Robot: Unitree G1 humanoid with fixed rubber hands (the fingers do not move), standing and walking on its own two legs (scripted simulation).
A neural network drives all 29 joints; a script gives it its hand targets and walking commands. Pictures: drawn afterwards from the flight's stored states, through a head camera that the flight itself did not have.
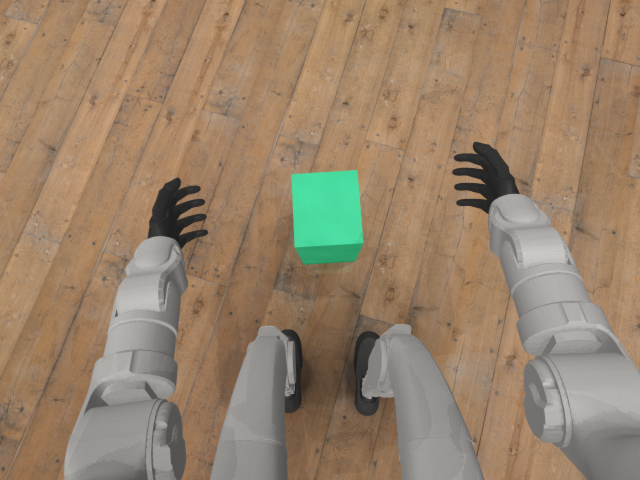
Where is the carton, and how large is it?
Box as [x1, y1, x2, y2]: [291, 170, 362, 264]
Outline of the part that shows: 356,170 291,174 294,244 304,264 355,260 362,244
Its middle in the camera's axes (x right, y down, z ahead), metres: +0.02 -0.03 +0.95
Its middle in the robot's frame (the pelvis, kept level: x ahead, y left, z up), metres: +0.50 +0.02 -0.53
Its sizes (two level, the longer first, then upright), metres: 0.161 0.143 0.275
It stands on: the floor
